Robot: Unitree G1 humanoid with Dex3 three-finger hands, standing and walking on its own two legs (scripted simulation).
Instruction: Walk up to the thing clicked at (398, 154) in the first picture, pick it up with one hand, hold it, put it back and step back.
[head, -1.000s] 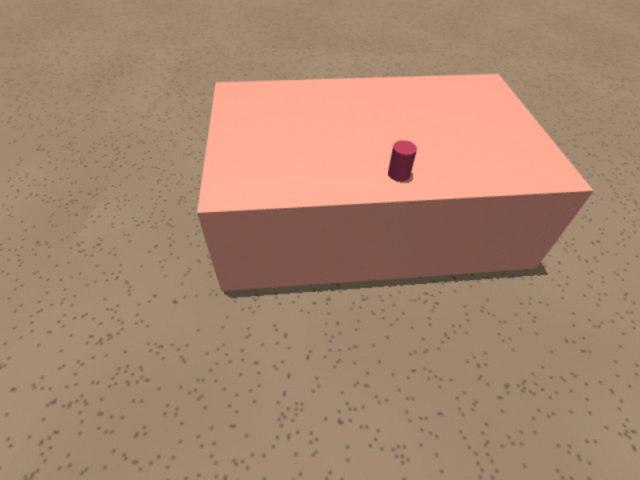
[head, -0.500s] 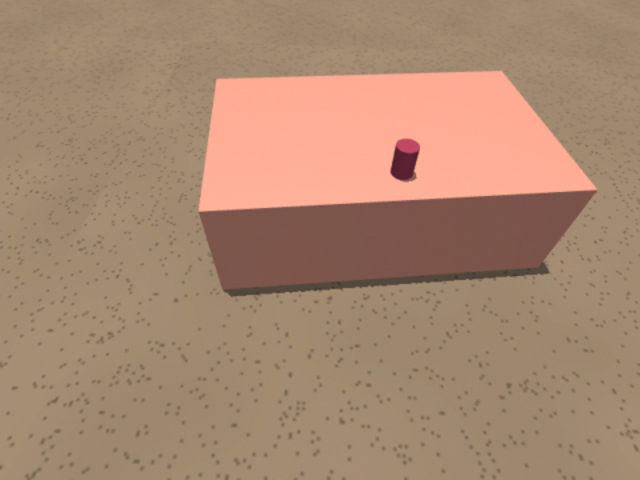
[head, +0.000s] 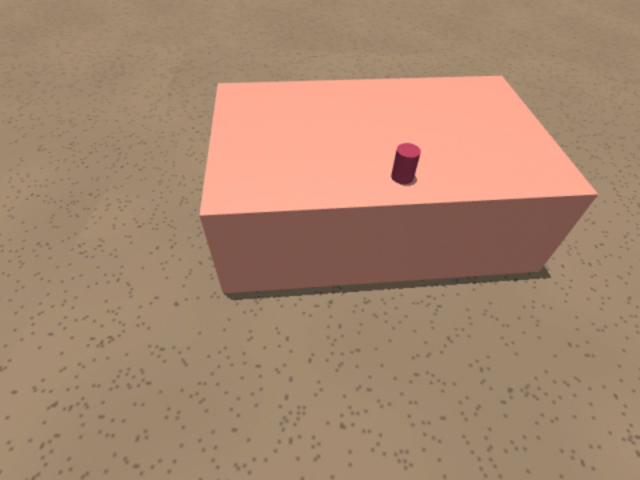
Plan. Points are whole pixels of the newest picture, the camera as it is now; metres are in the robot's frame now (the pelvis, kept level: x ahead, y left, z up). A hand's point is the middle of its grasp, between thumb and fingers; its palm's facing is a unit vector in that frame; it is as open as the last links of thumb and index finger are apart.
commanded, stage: stand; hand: right
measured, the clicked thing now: (405, 164) +1.05 -0.28 -0.31
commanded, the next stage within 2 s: walk up in 0.12 s
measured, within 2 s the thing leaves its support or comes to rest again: neither
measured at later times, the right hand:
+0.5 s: hand out of the picture +0.09 -0.38 -0.18, palm faces -0.04 +0.92 -0.39, open 7.4 cm
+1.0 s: hand (513, 325) +0.39 -0.34 -0.14, palm faces -0.12 +0.91 -0.40, open 7.4 cm
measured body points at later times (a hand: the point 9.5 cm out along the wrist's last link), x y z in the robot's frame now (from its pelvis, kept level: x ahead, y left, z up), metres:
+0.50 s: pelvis +0.07 -0.08 -0.03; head +0.08 -0.10 +0.42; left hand +0.14 +0.26 -0.12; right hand +0.10 -0.42 -0.16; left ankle +0.00 +0.09 -0.72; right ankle +0.14 -0.20 -0.75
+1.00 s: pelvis +0.26 -0.08 -0.02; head +0.28 -0.06 +0.43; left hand +0.26 +0.23 -0.15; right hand +0.39 -0.38 -0.11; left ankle +0.31 +0.04 -0.75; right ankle +0.19 -0.21 -0.68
